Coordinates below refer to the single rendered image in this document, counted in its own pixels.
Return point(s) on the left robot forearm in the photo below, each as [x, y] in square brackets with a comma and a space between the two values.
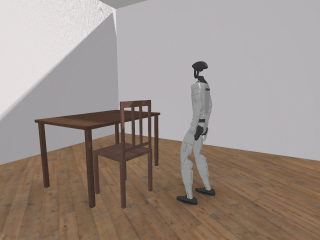
[195, 119]

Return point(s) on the table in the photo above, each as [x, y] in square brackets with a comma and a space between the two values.
[87, 122]

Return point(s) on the robot right upper arm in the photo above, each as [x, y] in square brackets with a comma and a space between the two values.
[210, 101]

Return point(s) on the chair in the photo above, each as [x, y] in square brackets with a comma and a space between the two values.
[123, 152]

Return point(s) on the left robot foot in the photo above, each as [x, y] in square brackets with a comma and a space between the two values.
[184, 199]

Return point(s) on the right robot shin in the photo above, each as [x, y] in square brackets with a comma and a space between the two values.
[204, 174]

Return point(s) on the right robot forearm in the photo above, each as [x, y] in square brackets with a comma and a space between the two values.
[207, 116]

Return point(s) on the robot left upper arm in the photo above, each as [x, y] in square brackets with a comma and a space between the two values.
[196, 90]

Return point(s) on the left robot hand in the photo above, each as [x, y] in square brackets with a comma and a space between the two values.
[190, 140]

